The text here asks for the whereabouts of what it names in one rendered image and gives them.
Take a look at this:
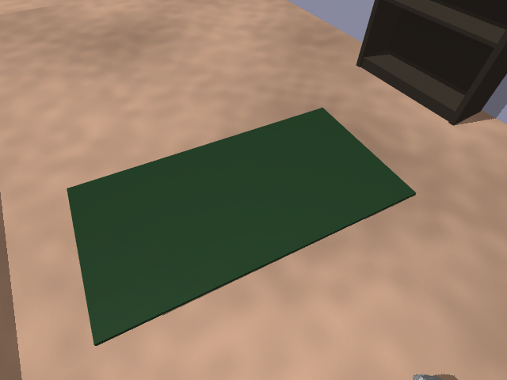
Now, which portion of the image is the bookshelf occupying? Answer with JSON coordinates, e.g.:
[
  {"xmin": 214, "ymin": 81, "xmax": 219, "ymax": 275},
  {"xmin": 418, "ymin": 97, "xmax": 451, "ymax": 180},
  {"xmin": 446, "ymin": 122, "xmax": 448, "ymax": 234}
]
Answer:
[{"xmin": 356, "ymin": 0, "xmax": 507, "ymax": 125}]

